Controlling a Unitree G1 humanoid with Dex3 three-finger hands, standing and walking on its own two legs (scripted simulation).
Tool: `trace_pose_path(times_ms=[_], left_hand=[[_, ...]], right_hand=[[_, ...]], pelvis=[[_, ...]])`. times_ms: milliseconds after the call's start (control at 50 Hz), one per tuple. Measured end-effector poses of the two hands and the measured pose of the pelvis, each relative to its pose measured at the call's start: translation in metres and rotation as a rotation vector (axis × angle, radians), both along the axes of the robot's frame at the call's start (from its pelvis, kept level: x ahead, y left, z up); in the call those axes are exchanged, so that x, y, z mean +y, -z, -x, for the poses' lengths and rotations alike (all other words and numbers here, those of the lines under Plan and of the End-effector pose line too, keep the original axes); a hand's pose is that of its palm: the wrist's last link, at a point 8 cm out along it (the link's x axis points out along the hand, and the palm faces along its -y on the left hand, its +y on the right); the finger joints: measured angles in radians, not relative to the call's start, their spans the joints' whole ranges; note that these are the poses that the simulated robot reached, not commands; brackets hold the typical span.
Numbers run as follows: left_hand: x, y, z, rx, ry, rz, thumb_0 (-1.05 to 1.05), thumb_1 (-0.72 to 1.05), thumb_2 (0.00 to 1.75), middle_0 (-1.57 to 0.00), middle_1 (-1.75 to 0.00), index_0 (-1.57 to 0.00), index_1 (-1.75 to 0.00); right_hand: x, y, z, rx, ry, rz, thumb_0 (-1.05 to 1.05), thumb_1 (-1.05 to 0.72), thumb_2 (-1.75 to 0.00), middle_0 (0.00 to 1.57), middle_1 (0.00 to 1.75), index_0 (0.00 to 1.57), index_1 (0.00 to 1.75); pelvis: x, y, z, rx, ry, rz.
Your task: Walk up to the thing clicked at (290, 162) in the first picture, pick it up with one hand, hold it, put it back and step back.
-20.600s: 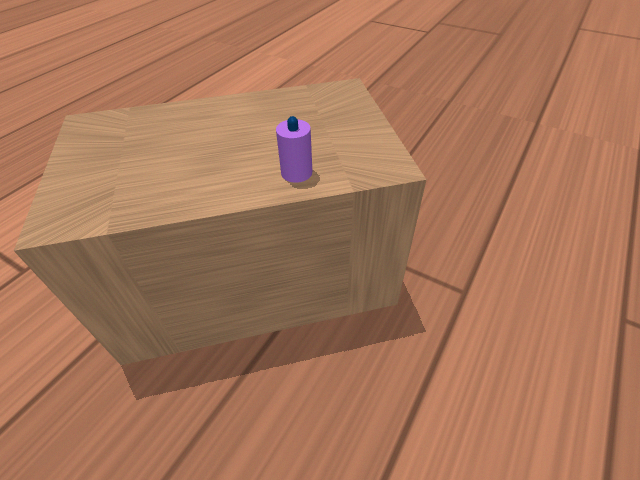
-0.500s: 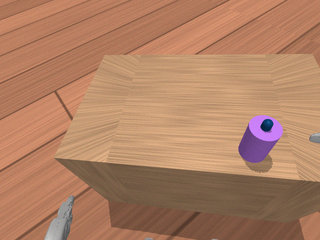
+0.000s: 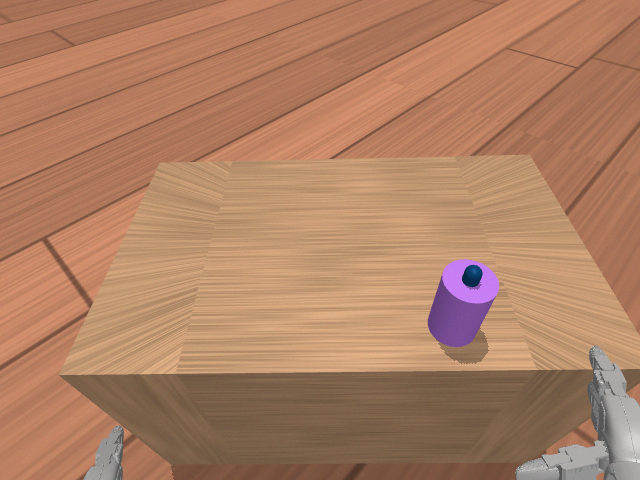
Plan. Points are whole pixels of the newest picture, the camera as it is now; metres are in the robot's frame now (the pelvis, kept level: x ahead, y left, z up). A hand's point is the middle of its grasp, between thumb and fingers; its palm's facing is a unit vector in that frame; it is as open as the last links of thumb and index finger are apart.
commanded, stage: sink last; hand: right
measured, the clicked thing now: (462, 299) +0.42 -0.21 -0.06
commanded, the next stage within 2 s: home in 0.50 s
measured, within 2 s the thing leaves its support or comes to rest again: neither
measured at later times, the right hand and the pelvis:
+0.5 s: hand out of the picture +0.14 -0.24 -0.01, palm faces +0.33 +0.87 -0.37, open 17.5 cm; pelvis -0.03 +0.03 +0.00, yaw -1 degrees
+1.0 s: hand out of the picture +0.14 -0.18 -0.07, palm faces +0.14 +0.97 -0.21, open 17.0 cm; pelvis -0.02 +0.00 -0.01, yaw +0 degrees
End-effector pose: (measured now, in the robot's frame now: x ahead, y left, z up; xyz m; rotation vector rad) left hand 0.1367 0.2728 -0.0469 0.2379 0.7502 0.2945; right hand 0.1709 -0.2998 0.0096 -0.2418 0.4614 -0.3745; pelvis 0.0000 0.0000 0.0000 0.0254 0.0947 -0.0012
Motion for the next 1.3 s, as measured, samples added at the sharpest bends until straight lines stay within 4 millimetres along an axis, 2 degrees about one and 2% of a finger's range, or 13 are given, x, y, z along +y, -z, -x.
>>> trace_pose_path(times_ms=[140,260,360,460,620,680,760,900,940,1020,1140,1240,1300], left_hand=[[-0.010,0.005,-0.010,-0.069,0.036,0.048,-0.01,-0.49,0.07,-0.05,-0.05,-0.05,-0.05],[0.002,0.000,-0.009,-0.147,0.018,0.052,-0.01,-0.49,0.06,-0.06,-0.06,-0.06,-0.05],[0.020,0.004,0.008,-0.109,0.010,0.013,0.00,-0.49,0.06,-0.06,-0.06,-0.06,-0.05],[0.009,0.015,0.025,-0.029,0.042,0.027,-0.01,-0.50,0.05,-0.05,-0.06,-0.05,-0.05],[0.012,0.002,0.011,-0.112,0.020,-0.007,-0.01,-0.51,0.06,-0.06,-0.06,-0.06,-0.05],[0.008,-0.005,0.005,-0.156,0.028,-0.004,-0.01,-0.48,0.09,-0.07,-0.07,-0.06,-0.07],[-0.011,-0.007,-0.001,-0.169,0.070,0.030,-0.01,-0.35,0.22,-0.09,-0.12,-0.09,-0.11],[-0.054,0.010,0.000,-0.102,0.140,0.118,0.00,0.04,0.45,-0.13,-0.17,-0.12,-0.17],[-0.056,0.014,0.001,-0.088,0.131,0.124,0.00,0.15,0.50,-0.14,-0.19,-0.13,-0.18],[-0.045,0.012,0.002,-0.091,0.097,0.088,0.00,0.38,0.61,-0.16,-0.22,-0.16,-0.21],[-0.037,0.003,-0.001,-0.107,0.091,0.047,0.01,0.64,0.75,-0.18,-0.25,-0.17,-0.25],[-0.044,0.005,-0.003,-0.106,0.102,0.074,0.01,0.76,0.82,-0.19,-0.27,-0.18,-0.27],[-0.043,0.014,-0.004,-0.084,0.103,0.085,0.01,0.81,0.85,-0.19,-0.28,-0.19,-0.28]], right_hand=[[0.029,-0.022,0.038,-0.051,-0.025,0.020,-0.02,0.51,-0.06,0.06,0.06,0.07,0.06],[0.030,-0.026,0.058,-0.045,0.011,0.046,-0.02,0.52,-0.06,0.06,0.07,0.07,0.06],[0.024,-0.016,0.064,-0.016,0.036,0.053,-0.02,0.54,-0.06,0.06,0.07,0.07,0.06],[0.022,-0.007,0.064,0.001,0.034,0.055,-0.02,0.56,-0.06,0.05,0.07,0.07,0.06],[0.004,-0.040,0.056,-0.109,0.040,0.143,-0.02,0.54,-0.06,0.06,0.07,0.07,0.06],[0.005,-0.038,0.055,-0.111,0.025,0.135,-0.02,0.52,-0.07,0.06,0.07,0.07,0.06],[0.014,-0.018,0.053,-0.069,0.004,0.072,-0.02,0.47,-0.10,0.06,0.07,0.07,0.07],[0.051,0.029,0.052,0.057,-0.067,-0.082,-0.01,0.45,-0.11,0.06,0.08,0.07,0.07],[0.061,0.042,0.052,0.107,-0.089,-0.116,-0.01,0.45,-0.12,0.07,0.08,0.07,0.07],[0.076,0.060,0.049,0.183,-0.124,-0.157,-0.01,0.45,-0.11,0.07,0.07,0.07,0.07],[0.084,0.071,0.035,0.191,-0.155,-0.170,-0.01,0.48,-0.10,0.07,0.07,0.07,0.06],[0.082,0.063,0.027,0.161,-0.161,-0.153,-0.01,0.48,-0.10,0.07,0.07,0.07,0.06],[0.078,0.059,0.028,0.161,-0.143,-0.129,-0.01,0.48,-0.09,0.06,0.07,0.07,0.06]], pelvis=[[0.009,0.001,0.006,-0.020,0.012,0.006],[0.016,0.002,0.013,-0.043,0.020,0.022],[0.023,0.003,0.020,-0.043,0.019,0.031],[0.027,0.004,0.027,-0.034,0.016,0.032],[0.019,0.002,0.023,-0.050,0.013,0.022],[0.016,0.001,0.020,-0.053,0.010,0.023],[0.015,0.001,0.019,-0.049,0.006,0.024],[0.010,0.003,0.020,-0.026,0.007,0.017],[0.008,0.004,0.020,-0.020,0.007,0.015],[0.004,0.006,0.019,-0.014,0.003,0.014],[0.006,0.008,0.017,-0.009,-0.001,0.011],[0.007,0.008,0.012,-0.007,0.001,0.006],[0.007,0.009,0.011,-0.006,-0.004,0.003]])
